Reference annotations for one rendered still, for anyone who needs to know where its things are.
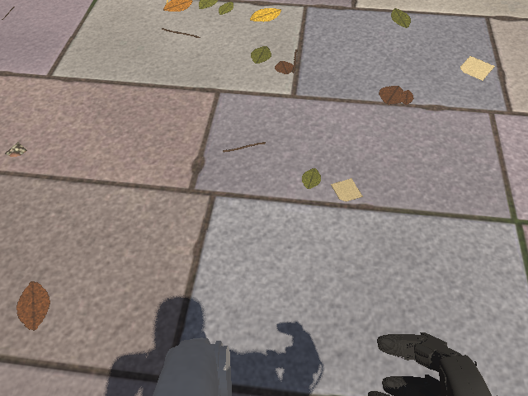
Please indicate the robot left thigh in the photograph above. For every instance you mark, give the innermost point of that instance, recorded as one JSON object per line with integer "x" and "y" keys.
{"x": 196, "y": 368}

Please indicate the right robot hand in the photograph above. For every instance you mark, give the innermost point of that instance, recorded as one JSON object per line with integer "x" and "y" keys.
{"x": 459, "y": 376}

